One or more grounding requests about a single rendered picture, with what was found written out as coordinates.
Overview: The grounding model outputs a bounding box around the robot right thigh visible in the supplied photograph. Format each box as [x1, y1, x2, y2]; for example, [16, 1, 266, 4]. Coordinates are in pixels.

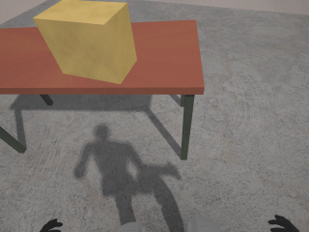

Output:
[187, 217, 223, 232]

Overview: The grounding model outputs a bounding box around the robot left thigh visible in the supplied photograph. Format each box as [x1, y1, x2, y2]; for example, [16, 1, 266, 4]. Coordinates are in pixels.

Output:
[117, 221, 146, 232]

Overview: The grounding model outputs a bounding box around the robot thigh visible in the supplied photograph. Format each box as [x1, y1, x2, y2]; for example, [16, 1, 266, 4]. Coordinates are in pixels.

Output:
[117, 221, 146, 232]
[187, 217, 223, 232]

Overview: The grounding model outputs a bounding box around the carton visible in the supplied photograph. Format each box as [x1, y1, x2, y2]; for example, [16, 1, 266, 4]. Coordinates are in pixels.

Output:
[33, 0, 137, 84]

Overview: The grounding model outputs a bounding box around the left robot hand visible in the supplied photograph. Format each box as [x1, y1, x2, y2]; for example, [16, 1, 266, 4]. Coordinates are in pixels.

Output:
[40, 218, 63, 232]

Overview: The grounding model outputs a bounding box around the table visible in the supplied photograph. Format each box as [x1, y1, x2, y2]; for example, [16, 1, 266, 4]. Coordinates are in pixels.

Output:
[0, 19, 205, 160]

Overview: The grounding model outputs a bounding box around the right robot hand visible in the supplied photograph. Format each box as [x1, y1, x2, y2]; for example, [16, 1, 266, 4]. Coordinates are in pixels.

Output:
[268, 215, 299, 232]

